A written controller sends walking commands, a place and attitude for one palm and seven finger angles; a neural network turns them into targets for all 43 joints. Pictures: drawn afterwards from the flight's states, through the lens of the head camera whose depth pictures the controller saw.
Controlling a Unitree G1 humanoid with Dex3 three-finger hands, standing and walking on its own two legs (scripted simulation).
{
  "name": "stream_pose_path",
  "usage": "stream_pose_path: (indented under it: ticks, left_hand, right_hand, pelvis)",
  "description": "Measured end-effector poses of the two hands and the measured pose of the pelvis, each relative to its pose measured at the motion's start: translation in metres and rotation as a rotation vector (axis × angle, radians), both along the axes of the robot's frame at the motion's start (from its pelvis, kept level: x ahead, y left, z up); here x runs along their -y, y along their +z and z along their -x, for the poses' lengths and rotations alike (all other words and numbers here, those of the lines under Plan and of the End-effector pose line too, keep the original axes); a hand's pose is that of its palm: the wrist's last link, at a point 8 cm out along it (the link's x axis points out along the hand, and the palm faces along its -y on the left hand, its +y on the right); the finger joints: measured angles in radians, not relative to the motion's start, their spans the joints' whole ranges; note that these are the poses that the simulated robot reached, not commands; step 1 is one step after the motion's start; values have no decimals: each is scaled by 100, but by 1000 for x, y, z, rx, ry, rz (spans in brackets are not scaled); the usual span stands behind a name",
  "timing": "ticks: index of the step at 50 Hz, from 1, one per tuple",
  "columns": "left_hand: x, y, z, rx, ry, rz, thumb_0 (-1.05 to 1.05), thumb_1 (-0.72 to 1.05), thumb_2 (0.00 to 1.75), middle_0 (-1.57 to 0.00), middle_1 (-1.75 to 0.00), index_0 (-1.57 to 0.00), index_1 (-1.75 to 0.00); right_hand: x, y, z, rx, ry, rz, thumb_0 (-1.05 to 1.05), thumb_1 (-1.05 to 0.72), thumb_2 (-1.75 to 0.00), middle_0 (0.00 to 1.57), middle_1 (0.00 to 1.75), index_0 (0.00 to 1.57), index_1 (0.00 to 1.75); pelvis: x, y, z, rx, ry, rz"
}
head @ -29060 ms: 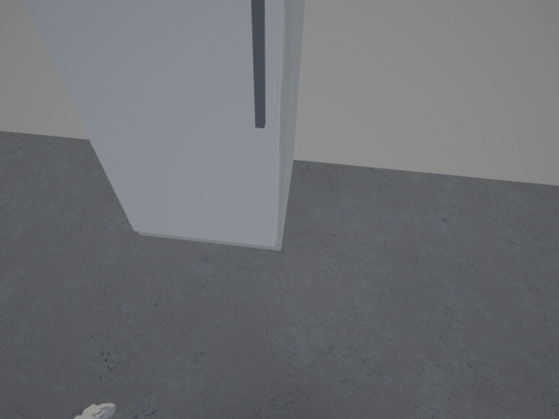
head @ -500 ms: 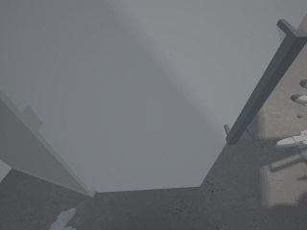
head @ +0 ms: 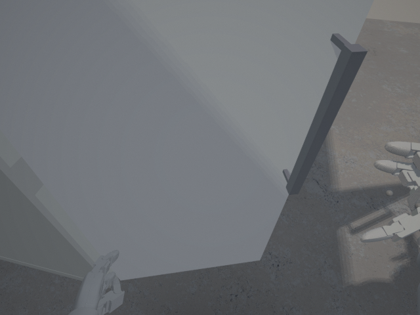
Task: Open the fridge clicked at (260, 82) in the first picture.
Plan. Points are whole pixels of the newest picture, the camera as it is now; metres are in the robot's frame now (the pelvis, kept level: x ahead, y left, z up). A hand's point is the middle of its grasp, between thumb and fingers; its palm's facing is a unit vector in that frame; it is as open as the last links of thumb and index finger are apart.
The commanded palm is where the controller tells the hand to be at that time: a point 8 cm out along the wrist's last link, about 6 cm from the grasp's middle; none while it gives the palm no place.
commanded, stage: slip the hand off the handle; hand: right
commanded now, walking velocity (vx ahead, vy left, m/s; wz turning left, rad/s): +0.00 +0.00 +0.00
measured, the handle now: (310, 130) +0.43 -0.19 +0.14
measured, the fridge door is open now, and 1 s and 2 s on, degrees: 69 69 69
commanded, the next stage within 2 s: draw the hand back to the body in 0.12 s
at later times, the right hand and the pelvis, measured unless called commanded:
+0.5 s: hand (392, 202) +0.26 -0.26 +0.16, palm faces +0.11 +0.99 -0.06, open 14.7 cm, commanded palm +0.21 -0.31 +0.17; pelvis +0.01 +0.02 +0.01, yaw +0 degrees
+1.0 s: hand (416, 230) +0.21 -0.27 +0.16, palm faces +0.48 +0.81 -0.33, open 13.1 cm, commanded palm +0.17 -0.30 +0.18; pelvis +0.01 +0.01 +0.02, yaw +0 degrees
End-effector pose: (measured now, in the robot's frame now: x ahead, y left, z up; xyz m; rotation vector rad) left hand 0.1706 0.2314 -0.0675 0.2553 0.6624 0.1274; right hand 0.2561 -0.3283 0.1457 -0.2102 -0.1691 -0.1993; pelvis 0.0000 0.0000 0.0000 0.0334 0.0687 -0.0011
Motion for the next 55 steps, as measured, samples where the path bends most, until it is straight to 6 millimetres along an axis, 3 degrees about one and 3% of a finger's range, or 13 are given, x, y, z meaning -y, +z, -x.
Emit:
stream_pose_path:
  ticks: [12, 18, 24, 27, 37, 45, 55]
  left_hand:
    - [1, 4, -8, 45, -35, 18, 1, 90, 90, -21, -30, -20, -30]
    - [-7, 2, -3, 42, 2, 15, 1, 90, 90, -21, -30, -20, -30]
    - [-14, 16, -7, 136, 17, 36, 1, 90, 90, -21, -30, -20, -30]
    - [-17, 21, -10, 165, 17, 44, 1, 90, 90, -21, -30, -20, -30]
    - [-19, 26, -20, 192, -14, 24, 1, 90, 90, -21, -30, -20, -30]
    - [-8, 22, -20, 134, -62, 22, 1, 90, 90, -21, -30, -20, -30]
    - [5, 8, -11, 27, -53, 37, 1, 90, 90, -21, -30, -20, -30]
  right_hand:
    - [-12, 4, 30, -5, -16, 19, -1, 56, -20, 26, 115, 26, 115]
    - [-7, -3, 24, -101, 36, -191, -1, 56, -20, 26, 115, 26, 115]
    - [-19, 15, 24, -136, 89, -148, -1, 55, -20, 25, 115, 25, 115]
    - [-19, 22, 31, -101, 81, -155, -1, 55, -20, 26, 115, 25, 115]
    - [-20, 15, 63, -128, 25, -153, -1, 53, -21, 25, 113, 25, 114]
    - [-18, 24, 78, -86, -264, 87, -1, 36, -29, 25, 103, 25, 104]
    - [-21, 33, 87, -41, -330, 166, -1, 3, -45, 24, 84, 24, 84]
  pelvis:
    - [-8, 1, -1, 21, -6, 5]
    - [-12, 6, -2, 48, -20, 5]
    - [-15, 10, -8, 64, -6, 12]
    - [-17, 10, -10, 66, 1, 15]
    - [-19, 10, -9, 85, -14, 14]
    - [-17, 13, -5, 99, -11, 14]
    - [-9, 17, -11, 123, -2, 24]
